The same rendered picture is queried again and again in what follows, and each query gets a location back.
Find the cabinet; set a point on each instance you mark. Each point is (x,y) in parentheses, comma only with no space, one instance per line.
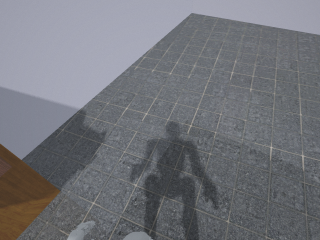
(24,194)

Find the robot left hand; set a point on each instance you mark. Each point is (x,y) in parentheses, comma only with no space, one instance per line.
(81,230)

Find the drawer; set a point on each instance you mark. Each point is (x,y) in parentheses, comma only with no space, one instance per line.
(4,166)

